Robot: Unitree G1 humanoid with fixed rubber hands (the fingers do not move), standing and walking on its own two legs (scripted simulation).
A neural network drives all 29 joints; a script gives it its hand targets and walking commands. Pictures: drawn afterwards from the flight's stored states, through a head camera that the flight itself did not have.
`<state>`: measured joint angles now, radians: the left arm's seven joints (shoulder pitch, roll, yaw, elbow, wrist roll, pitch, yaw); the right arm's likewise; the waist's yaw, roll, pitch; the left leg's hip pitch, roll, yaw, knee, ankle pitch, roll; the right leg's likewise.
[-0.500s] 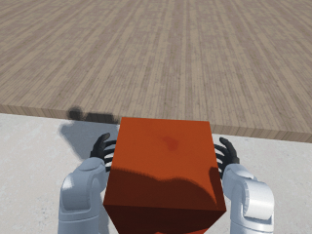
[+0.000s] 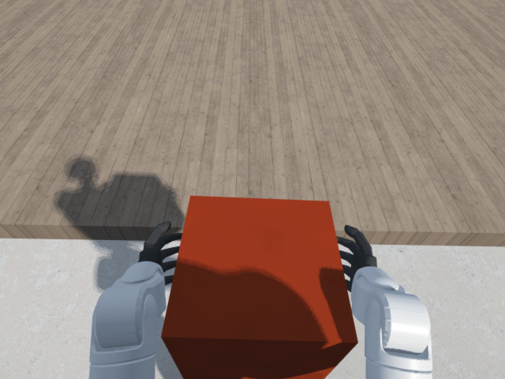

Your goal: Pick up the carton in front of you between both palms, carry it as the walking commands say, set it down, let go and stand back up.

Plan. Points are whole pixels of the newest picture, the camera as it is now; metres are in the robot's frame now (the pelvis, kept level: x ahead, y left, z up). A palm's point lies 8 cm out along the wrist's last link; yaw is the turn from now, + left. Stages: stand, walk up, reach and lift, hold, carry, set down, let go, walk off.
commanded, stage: carry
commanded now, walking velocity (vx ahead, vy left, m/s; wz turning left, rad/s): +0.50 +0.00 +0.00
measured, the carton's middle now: (255, 297) +0.26 -0.01 -0.01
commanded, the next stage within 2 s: none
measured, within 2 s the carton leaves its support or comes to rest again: neither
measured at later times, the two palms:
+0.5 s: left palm (177, 78) +0.65 +0.14 +0.14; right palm (320, 74) +0.69 -0.16 +0.14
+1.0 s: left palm (188, 10) +1.06 +0.17 +0.12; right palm (290, 13) +1.05 -0.13 +0.12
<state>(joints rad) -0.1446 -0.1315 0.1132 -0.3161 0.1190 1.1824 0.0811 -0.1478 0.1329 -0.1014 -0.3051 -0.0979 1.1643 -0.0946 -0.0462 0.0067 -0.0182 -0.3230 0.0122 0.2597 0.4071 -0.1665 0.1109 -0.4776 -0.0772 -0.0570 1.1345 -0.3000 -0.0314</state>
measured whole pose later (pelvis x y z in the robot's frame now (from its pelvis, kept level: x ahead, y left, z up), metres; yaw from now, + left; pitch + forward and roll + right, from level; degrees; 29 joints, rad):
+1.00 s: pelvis +0.65 +0.02 -0.01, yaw +2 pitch +6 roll -2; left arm -0.92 0.01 0.33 0.03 0.09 1.36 0.14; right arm -0.89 0.02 -0.30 0.04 -0.05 1.31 -0.16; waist -0.07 0.00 0.13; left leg -0.40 0.01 0.13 0.53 -0.25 0.09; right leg -0.71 0.00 -0.02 1.48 -0.43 -0.07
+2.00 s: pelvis +1.35 +0.00 +0.12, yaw +1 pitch +5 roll -1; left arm -0.88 0.00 0.37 0.26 0.14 1.36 0.12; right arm -0.86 0.01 -0.29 0.28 -0.07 1.32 -0.14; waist -0.08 0.02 -0.05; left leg -0.25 0.00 0.12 0.37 -0.21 0.07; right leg -0.59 -0.04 -0.05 0.78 -0.30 0.00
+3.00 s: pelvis +1.98 -0.05 +0.11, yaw +5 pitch +4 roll +0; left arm -0.15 -0.13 0.11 -0.21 0.13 1.21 0.09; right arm -0.17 0.13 -0.13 -0.22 -0.12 1.22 -0.09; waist 0.02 0.02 -0.12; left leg -0.42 0.08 0.07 1.10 -0.39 0.00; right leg -0.37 -0.05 -0.24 0.48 -0.18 -0.07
